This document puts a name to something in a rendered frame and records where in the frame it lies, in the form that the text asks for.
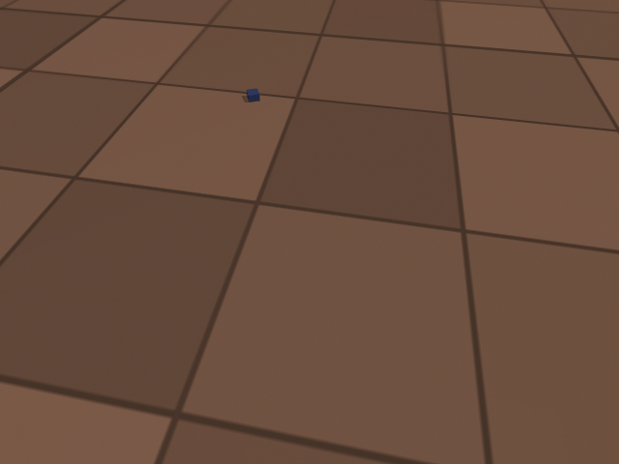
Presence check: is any small box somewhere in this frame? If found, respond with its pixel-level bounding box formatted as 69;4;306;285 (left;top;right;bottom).
247;88;260;102

